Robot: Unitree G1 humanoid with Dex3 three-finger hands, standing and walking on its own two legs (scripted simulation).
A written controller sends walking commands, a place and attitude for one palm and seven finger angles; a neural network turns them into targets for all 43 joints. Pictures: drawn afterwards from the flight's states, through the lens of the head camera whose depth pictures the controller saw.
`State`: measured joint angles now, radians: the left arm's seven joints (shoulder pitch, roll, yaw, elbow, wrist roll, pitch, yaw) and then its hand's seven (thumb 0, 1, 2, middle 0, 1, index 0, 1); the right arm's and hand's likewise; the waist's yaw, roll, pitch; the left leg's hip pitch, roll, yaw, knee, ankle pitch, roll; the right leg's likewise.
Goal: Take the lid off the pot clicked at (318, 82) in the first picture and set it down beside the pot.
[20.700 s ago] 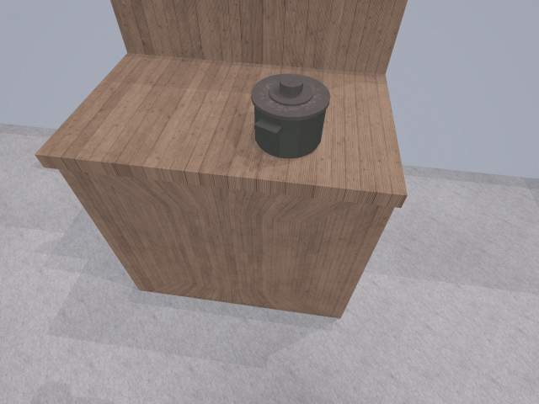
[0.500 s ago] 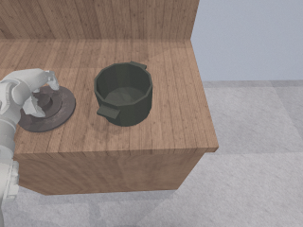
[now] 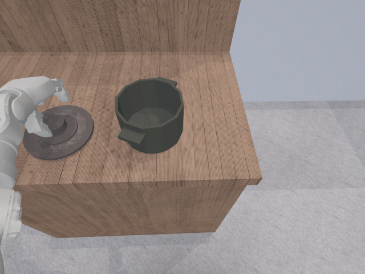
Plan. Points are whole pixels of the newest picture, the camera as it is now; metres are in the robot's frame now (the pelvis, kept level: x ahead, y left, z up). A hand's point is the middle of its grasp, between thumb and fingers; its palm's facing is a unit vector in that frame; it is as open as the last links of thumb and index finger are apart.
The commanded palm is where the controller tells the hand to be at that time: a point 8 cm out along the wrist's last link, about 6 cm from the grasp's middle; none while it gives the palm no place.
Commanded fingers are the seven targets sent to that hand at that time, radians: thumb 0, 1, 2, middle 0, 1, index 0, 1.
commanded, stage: raise the empty hand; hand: left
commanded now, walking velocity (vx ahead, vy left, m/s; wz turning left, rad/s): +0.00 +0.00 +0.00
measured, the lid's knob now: (55, 124) +0.46 +0.31 +0.03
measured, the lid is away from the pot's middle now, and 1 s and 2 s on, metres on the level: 0.24 0.24 0.24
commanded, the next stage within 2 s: draw the hand back to the body in 1.04 s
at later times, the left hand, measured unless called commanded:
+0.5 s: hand (30, 92) +0.45 +0.30 +0.14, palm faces -0.34 -0.06 -0.94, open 11.0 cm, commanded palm +0.45 +0.30 +0.21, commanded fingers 0.00 -0.03 0.69 -0.36 -0.83 -0.36 -0.83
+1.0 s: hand (14, 72) +0.45 +0.30 +0.19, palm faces -0.30 -0.08 -0.95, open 11.0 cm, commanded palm +0.45 +0.31 +0.26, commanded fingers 0.00 -0.03 0.69 -0.36 -0.83 -0.36 -0.83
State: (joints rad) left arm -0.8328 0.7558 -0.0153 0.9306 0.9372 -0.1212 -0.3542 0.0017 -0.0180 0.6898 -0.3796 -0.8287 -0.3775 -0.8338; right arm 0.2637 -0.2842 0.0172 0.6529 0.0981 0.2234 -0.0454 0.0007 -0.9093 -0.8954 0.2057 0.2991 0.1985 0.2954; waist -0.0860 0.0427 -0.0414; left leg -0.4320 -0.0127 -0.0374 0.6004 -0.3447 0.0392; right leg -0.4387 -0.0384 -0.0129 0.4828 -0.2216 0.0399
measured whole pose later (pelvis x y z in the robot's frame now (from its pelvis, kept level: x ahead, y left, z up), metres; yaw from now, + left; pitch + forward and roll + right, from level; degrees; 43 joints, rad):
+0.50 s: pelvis +0.00 +0.00 +0.00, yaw +1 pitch +9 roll -2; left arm -0.90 0.78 -0.04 0.85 0.92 -0.06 -0.43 0.00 -0.02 0.69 -0.38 -0.83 -0.38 -0.83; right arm 0.26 -0.29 0.02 0.64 0.10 0.23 -0.03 0.00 -0.91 -0.90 0.21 0.30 0.20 0.30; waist -0.08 0.05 -0.02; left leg -0.37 -0.02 -0.04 0.55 -0.33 0.05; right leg -0.37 -0.05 -0.02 0.43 -0.21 0.04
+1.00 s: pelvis +0.00 +0.00 +0.01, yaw +1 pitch +8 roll -2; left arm -1.02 0.81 -0.08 0.83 0.90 0.02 -0.51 0.00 -0.02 0.69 -0.38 -0.83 -0.38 -0.83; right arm 0.22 -0.29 0.03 0.63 0.11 0.21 -0.01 0.00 -0.91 -0.90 0.20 0.30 0.20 0.30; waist -0.06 0.05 -0.02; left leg -0.34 -0.02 -0.06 0.51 -0.31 0.04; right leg -0.34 -0.05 -0.03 0.40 -0.20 0.04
